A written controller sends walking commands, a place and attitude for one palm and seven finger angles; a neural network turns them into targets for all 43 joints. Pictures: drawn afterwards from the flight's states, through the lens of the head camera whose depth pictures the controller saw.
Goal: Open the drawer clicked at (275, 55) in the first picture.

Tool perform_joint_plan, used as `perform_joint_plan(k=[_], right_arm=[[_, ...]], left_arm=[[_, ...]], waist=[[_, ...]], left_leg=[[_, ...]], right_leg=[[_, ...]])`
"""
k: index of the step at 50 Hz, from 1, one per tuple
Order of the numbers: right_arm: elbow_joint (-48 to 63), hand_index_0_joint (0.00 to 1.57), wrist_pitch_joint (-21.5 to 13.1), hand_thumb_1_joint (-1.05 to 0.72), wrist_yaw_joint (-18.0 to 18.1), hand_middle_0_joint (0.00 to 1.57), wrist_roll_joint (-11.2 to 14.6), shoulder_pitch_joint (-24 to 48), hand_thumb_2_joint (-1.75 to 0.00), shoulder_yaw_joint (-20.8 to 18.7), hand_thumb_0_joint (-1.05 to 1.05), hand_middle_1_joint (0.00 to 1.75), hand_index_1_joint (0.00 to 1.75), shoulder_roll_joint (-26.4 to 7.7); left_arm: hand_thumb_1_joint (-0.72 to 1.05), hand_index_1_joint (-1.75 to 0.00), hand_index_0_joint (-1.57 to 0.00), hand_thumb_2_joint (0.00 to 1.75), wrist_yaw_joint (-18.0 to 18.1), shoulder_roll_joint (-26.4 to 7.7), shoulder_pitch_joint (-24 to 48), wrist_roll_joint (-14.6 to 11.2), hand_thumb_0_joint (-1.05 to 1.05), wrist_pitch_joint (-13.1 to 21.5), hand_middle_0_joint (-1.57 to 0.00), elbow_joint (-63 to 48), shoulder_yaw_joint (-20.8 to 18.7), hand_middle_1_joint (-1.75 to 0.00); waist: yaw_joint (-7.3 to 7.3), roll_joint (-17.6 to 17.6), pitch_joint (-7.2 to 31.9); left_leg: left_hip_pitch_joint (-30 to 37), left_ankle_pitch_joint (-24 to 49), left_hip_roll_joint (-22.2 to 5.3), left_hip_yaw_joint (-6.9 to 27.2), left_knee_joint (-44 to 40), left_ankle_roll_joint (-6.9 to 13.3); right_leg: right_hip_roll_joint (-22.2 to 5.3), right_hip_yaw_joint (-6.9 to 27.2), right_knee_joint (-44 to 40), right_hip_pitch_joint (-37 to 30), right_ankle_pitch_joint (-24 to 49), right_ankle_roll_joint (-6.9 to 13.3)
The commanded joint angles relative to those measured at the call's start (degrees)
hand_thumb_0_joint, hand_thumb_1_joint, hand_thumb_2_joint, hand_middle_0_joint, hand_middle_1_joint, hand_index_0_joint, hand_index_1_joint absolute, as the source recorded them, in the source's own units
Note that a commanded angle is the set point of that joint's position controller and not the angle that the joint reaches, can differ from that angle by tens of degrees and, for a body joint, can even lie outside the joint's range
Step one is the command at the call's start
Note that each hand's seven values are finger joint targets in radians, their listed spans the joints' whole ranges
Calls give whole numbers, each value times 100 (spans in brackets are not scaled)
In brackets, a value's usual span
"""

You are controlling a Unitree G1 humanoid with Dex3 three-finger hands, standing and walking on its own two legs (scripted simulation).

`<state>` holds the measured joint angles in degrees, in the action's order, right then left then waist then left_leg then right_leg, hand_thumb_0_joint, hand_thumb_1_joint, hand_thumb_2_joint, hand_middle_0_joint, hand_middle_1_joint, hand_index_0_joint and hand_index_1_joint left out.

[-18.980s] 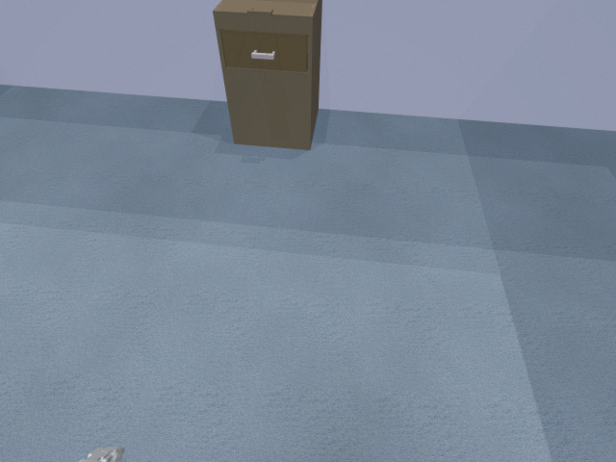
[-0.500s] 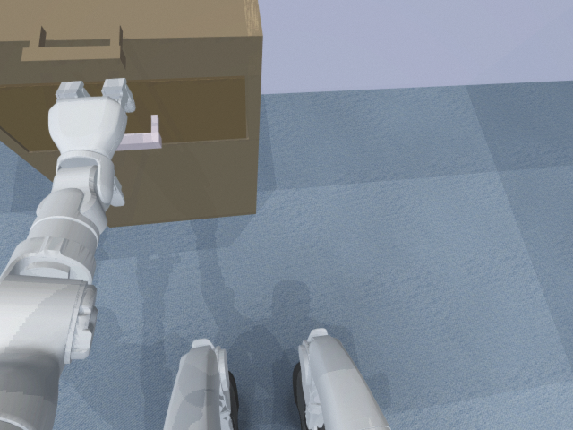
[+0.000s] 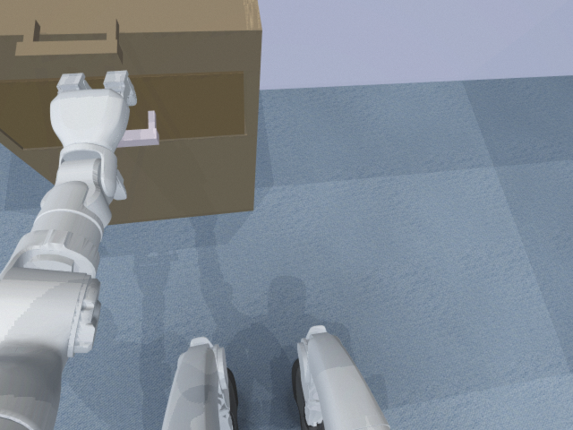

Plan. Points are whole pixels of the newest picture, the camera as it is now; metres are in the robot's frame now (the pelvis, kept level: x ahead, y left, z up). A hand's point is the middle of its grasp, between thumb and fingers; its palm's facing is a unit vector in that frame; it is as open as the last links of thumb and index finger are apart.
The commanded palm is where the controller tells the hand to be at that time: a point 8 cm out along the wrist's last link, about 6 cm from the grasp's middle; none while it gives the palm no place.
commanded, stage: lower the fingers behind the handle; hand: left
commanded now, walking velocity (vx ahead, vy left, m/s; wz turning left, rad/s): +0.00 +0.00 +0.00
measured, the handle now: (124, 128) +0.58 +0.21 -0.09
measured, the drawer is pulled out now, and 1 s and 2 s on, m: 0.00 0.00 0.00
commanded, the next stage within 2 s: lift the fingers back up to retry in 1.68 s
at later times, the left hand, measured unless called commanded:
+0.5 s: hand (122, 152) +0.52 +0.20 -0.07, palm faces -0.09 -0.02 -1.00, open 13.8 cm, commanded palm +0.52 +0.18 -0.02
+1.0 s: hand (119, 153) +0.53 +0.21 -0.08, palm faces -0.03 +0.01 -1.00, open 13.8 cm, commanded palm +0.52 +0.18 -0.05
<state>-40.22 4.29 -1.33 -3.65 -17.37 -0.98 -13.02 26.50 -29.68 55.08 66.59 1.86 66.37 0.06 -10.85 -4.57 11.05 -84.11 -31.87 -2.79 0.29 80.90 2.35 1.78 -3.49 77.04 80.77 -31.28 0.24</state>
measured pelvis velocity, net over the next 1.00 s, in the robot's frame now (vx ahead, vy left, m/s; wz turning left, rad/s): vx -0.01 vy -0.01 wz -0.01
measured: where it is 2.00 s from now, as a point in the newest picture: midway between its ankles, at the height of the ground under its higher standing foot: (269, 420)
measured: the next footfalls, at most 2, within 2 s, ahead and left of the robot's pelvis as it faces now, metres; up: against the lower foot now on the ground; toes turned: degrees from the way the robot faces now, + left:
none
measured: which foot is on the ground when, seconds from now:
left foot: down 0.00-1.00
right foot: down 0.00-1.00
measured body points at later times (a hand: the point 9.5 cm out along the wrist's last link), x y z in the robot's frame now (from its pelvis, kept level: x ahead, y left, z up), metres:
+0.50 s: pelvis -0.01 -0.01 -0.02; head +0.19 +0.01 +0.38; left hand +0.52 +0.20 -0.02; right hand +0.00 -0.28 -0.14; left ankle +0.03 +0.10 -0.58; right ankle +0.03 -0.12 -0.58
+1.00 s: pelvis -0.01 -0.01 -0.05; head +0.19 +0.00 +0.36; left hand +0.52 +0.20 -0.03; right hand +0.01 -0.28 -0.17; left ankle +0.03 +0.10 -0.58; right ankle +0.03 -0.12 -0.58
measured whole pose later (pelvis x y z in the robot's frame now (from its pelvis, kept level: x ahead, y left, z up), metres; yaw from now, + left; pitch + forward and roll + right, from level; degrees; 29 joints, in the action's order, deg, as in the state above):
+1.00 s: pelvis -0.01 -0.01 -0.05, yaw +0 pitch +37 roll -4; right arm -39.7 2.6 -1.9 -4.0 -15.9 -0.4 -13.7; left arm 27.0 -31.6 56.4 67.6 2.4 66.3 -0.8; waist -10.3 -4.7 12.2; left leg -93.8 -34.5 -3.4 0.9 91.0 1.6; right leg 2.2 -4.1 87.9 91.0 -34.3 1.2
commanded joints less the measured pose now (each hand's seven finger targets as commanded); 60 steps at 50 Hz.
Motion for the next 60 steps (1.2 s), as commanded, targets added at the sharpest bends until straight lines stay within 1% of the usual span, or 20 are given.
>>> perform_joint_plan(k=[1,3,6,12,15,17,22,26,30,35,40,43,45,49,51,53,55,57,59,60], right_arm=[[122,20,-29,-90,71,20,9,-1177,-90,-348,0,30,30,-1120],[153,20,-12,-90,79,20,14,-1192,-90,-336,0,30,30,-1125],[139,20,-24,-90,74,20,14,-1176,-90,-327,0,30,30,-1101],[185,20,-44,-90,83,20,3,-1189,-90,-297,0,30,30,-1138],[219,20,-42,-90,66,20,5,-1155,-90,-307,0,30,30,-1115],[211,20,-52,-90,61,20,10,-1150,-90,-302,0,30,30,-1115],[251,20,-111,-90,105,20,-5,-1123,-90,-298,0,30,30,-1125],[192,20,-148,-90,69,20,-33,-1068,-90,-303,0,30,30,-1088],[142,20,-178,-90,15,20,-35,-1081,-90,-312,0,30,30,-1109],[87,20,-209,-90,-18,20,-22,-1106,-90,-323,0,30,30,-1094],[101,20,-189,-90,2,20,-16,-1088,-90,-277,0,30,30,-1098],[125,20,-173,-90,7,20,-19,-1077,-90,-267,0,30,30,-1101],[164,20,-169,-90,9,20,-16,-1039,-90,-272,0,30,30,-1082],[184,20,-166,-90,9,20,-22,-1055,-90,-271,0,30,30,-1108],[179,20,-185,-90,-4,20,-10,-1037,-90,-271,0,30,30,-1084],[192,20,-174,-90,11,20,-6,-1044,-90,-257,0,30,30,-1136],[199,20,-192,-90,19,20,4,-1031,-90,-251,0,30,30,-1126],[216,20,-195,-90,16,20,13,-1033,-90,-236,0,30,30,-1141],[200,20,-206,-90,35,20,28,-1017,-90,-219,0,30,30,-1144],[222,20,-209,-90,36,20,38,-1021,-90,-206,0,30,30,-1156]], left_arm=[[-50,-120,-30,30,229,-1230,2544,-36,0,-92,-30,-984,-233,-120],[-50,-120,-30,30,215,-1342,2509,-3,0,-98,-30,-1041,-275,-120],[-50,-120,-30,30,164,-1076,2417,-33,0,-103,-30,-785,-110,-120],[-50,-120,-30,30,137,-1246,2409,44,0,-66,-30,-603,-153,-120],[-50,-120,-30,30,126,-1090,2235,47,0,-84,-30,-594,-74,-120],[-50,-120,-30,30,101,-954,2351,44,0,-106,-30,-551,48,-120],[-50,-120,-30,30,112,-1567,2682,50,0,177,-30,-1239,-378,-120],[-50,-120,-30,30,330,-1728,2492,120,0,248,-30,-1329,-621,-120],[-50,-120,-30,30,520,-1587,2383,135,0,68,-30,-1070,-544,-120],[-50,-120,-30,30,370,-1529,2361,66,0,-24,-30,-1145,-458,-120],[-50,-120,-30,30,196,-1481,2095,16,0,-51,-30,-834,-400,-120],[-50,-120,-30,30,128,-1453,2025,54,0,14,-30,-768,-374,-120],[-50,-120,-30,30,114,-1258,1931,60,0,20,-30,-665,-250,-120],[-50,-120,-30,30,104,-1285,1960,39,0,31,-30,-628,-287,-120],[-50,-120,-30,30,78,-1091,1999,12,0,-3,-30,-533,-146,-120],[-50,-120,-30,30,74,-1300,1920,32,0,-50,-30,-417,-276,-120],[-50,-120,-30,30,45,-1223,2007,30,0,-101,-30,-397,-173,-120],[-50,-120,-30,30,11,-1175,2032,28,0,-142,-30,-355,-126,-120],[-50,-120,-30,30,-14,-1133,2198,34,0,-197,-30,-273,-11,-120],[-50,-120,-30,30,-29,-1199,2140,37,0,-230,-30,-207,-61,-120]], waist=[[-235,-730,3326],[-193,-777,3400],[-285,-582,3105],[-290,-540,2989],[-242,-552,3076],[-325,-567,2929],[-212,-812,3559],[-97,-927,3700],[-165,-673,3618],[-161,-697,3833],[-187,-403,3358],[-167,-469,3247],[-192,-396,3081],[-197,-357,3103],[-245,-371,3032],[-202,-305,3024],[-252,-237,2992],[-238,-423,2981],[-349,-246,2844],[-302,-250,2820]], left_leg=[[3074,2278,78,340,-803,44],[3051,2302,95,316,-790,40],[2868,2162,87,334,-778,55],[2426,1806,116,263,-620,69],[2341,1769,127,237,-529,68],[2289,1668,120,256,-508,67],[2350,1713,108,276,-343,70],[2364,2001,79,273,-218,52],[2093,1869,92,234,-124,68],[2068,1967,100,191,-34,70],[1574,1634,119,150,56,106],[1512,1586,111,165,101,93],[1354,1477,120,138,153,96],[1320,1436,114,178,211,85],[1190,1325,120,167,243,91],[1075,1208,129,173,293,85],[927,1066,135,159,342,95],[965,1015,143,178,327,73],[753,808,135,189,383,98],[656,700,151,179,381,92]], right_leg=[[208,-44,-887,-1139,1591,208],[217,-35,-874,-1233,1632,215],[219,-53,-879,-1094,1523,209],[218,-22,-742,-959,1311,205],[232,-16,-674,-955,1297,217],[227,-24,-651,-765,1200,207],[215,35,-456,-856,1226,201],[210,22,-298,-864,1414,210],[224,24,-286,-908,1432,181],[227,46,-237,-1112,1693,171],[237,70,-205,-981,1502,162],[229,46,-115,-781,1394,182],[238,60,-98,-674,1302,183],[228,19,19,-521,1196,185],[213,23,37,-453,1118,186],[219,12,101,-384,1003,188],[216,24,116,-357,902,171],[203,-7,171,-210,813,191],[198,-3,179,-103,662,168],[193,-5,195,-115,567,179]])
